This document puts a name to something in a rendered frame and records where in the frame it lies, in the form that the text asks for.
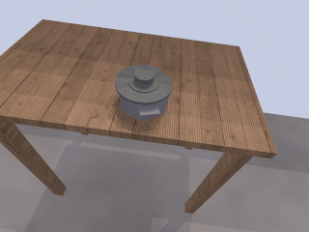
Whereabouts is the table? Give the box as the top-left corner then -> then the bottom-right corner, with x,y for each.
0,19 -> 278,214

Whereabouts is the lid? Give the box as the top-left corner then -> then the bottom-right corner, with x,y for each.
115,65 -> 173,105

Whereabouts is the pot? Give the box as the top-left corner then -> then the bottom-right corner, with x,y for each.
120,96 -> 169,120

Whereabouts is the knob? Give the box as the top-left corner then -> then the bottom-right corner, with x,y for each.
134,68 -> 155,85

